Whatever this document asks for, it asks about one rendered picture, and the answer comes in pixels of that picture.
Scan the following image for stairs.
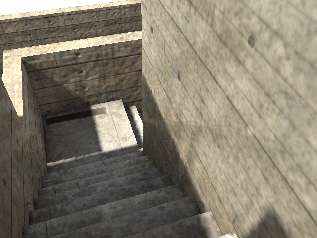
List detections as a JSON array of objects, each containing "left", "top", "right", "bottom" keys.
[
  {"left": 22, "top": 151, "right": 238, "bottom": 238},
  {"left": 125, "top": 105, "right": 143, "bottom": 151}
]

